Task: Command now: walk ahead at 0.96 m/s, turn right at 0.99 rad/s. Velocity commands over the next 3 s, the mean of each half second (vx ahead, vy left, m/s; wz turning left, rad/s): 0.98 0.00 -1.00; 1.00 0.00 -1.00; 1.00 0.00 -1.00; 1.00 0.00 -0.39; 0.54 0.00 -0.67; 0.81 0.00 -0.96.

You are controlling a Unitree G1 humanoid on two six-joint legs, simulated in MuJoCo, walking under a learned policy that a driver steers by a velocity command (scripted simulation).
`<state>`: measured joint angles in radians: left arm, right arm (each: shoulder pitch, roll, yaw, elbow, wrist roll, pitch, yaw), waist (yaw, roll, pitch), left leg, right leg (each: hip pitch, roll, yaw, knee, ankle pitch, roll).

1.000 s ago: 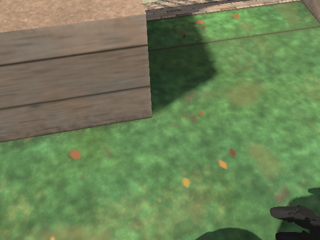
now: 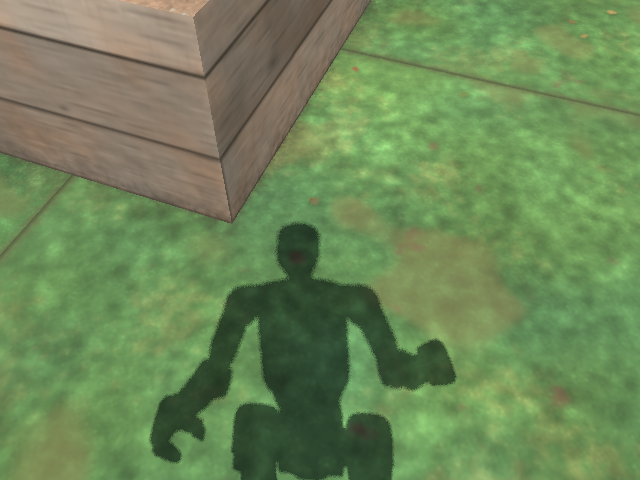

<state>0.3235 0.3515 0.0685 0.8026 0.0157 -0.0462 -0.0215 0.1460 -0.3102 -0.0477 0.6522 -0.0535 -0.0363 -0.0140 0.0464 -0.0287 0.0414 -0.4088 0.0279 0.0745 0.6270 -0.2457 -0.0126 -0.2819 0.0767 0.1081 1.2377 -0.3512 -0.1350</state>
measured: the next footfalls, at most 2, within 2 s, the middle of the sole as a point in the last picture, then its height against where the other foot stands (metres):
right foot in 0.36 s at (418, 467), level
left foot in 0.78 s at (450, 279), level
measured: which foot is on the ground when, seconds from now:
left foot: down 0.00-0.34, up 0.36-0.76, down 0.78-1.00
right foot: up 0.00-0.34, down 0.36-0.78, up 0.80-1.00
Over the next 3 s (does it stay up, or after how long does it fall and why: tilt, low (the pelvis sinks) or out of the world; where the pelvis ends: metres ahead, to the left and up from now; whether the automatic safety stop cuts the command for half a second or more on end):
stays up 0.80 -1.85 -0.02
